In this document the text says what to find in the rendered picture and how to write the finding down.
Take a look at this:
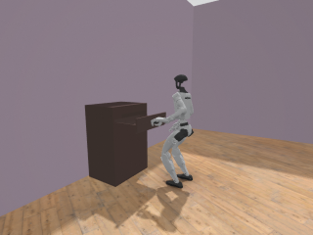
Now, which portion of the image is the drawer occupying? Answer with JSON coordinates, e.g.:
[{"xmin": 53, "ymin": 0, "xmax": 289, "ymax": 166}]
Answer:
[{"xmin": 114, "ymin": 112, "xmax": 166, "ymax": 134}]

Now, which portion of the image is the cabinet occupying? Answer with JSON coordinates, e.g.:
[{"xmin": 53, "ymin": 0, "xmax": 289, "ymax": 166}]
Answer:
[{"xmin": 85, "ymin": 101, "xmax": 148, "ymax": 187}]

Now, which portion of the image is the right robot hand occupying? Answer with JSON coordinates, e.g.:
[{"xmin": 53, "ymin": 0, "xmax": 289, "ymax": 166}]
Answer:
[{"xmin": 168, "ymin": 122, "xmax": 181, "ymax": 132}]

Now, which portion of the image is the robot right upper arm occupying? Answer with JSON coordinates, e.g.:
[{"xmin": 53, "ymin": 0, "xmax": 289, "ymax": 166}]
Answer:
[{"xmin": 189, "ymin": 93, "xmax": 194, "ymax": 115}]

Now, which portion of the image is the robot left thigh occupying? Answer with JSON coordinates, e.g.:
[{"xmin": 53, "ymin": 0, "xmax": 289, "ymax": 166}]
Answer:
[{"xmin": 161, "ymin": 129, "xmax": 186, "ymax": 159}]

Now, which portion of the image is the robot left upper arm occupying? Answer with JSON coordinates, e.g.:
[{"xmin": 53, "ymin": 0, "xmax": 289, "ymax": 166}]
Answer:
[{"xmin": 172, "ymin": 92, "xmax": 187, "ymax": 115}]

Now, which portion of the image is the robot left forearm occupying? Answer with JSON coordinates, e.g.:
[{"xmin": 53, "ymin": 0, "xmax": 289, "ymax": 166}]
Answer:
[{"xmin": 162, "ymin": 107, "xmax": 185, "ymax": 123}]

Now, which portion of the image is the right robot shin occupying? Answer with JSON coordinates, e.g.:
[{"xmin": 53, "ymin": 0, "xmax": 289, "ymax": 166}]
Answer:
[{"xmin": 171, "ymin": 152, "xmax": 189, "ymax": 176}]

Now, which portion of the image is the left robot hand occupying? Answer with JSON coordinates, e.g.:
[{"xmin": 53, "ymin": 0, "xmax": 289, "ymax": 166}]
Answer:
[{"xmin": 151, "ymin": 117, "xmax": 163, "ymax": 126}]

